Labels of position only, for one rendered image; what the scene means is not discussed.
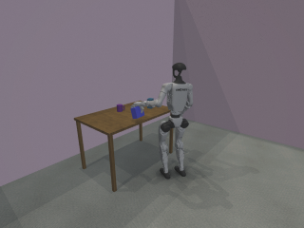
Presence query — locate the left robot forearm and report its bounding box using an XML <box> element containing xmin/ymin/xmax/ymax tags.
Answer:
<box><xmin>140</xmin><ymin>100</ymin><xmax>158</xmax><ymax>107</ymax></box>

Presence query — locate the table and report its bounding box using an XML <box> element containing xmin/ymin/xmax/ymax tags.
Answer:
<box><xmin>74</xmin><ymin>101</ymin><xmax>174</xmax><ymax>192</ymax></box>

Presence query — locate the right robot foot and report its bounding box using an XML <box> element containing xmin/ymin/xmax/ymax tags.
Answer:
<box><xmin>174</xmin><ymin>165</ymin><xmax>186</xmax><ymax>177</ymax></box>

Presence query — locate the left robot upper arm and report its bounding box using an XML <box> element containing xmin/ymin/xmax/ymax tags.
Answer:
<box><xmin>155</xmin><ymin>83</ymin><xmax>172</xmax><ymax>108</ymax></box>

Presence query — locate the right robot forearm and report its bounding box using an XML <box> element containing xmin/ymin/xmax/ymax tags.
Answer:
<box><xmin>180</xmin><ymin>105</ymin><xmax>191</xmax><ymax>114</ymax></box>

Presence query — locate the sponge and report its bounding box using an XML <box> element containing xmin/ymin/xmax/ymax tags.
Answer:
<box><xmin>130</xmin><ymin>106</ymin><xmax>144</xmax><ymax>119</ymax></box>

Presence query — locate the robot left hand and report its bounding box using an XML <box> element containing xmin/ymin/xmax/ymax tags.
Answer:
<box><xmin>130</xmin><ymin>102</ymin><xmax>144</xmax><ymax>113</ymax></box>

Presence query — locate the right robot upper arm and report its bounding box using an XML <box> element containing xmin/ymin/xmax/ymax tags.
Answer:
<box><xmin>186</xmin><ymin>83</ymin><xmax>194</xmax><ymax>106</ymax></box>

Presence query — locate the right robot shin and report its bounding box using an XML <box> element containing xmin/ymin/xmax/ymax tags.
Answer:
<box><xmin>175</xmin><ymin>142</ymin><xmax>184</xmax><ymax>171</ymax></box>

